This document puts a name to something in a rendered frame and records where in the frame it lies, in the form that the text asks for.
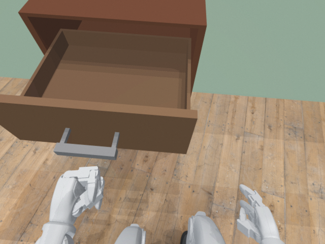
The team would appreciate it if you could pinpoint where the robot left hand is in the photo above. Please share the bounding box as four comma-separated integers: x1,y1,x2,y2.
49,166,105,225

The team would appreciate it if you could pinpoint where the cabinet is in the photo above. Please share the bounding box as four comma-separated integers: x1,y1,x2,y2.
18,0,207,97

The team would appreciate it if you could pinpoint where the robot right hand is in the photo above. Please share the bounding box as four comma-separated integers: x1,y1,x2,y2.
237,184,280,244

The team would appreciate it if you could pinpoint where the handle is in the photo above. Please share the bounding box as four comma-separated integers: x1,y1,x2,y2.
54,128,120,160

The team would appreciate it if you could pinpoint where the robot left forearm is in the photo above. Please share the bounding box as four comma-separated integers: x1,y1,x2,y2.
35,222,76,244

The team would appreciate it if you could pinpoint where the left robot thigh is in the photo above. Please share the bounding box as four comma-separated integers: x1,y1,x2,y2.
115,226,146,244

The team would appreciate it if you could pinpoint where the right robot thigh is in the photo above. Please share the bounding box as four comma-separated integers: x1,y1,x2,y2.
187,215,226,244

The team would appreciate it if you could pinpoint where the drawer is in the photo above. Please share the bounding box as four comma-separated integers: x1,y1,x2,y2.
0,28,198,154

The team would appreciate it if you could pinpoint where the robot thigh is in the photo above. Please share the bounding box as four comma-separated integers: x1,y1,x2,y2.
187,215,226,244
115,226,146,244

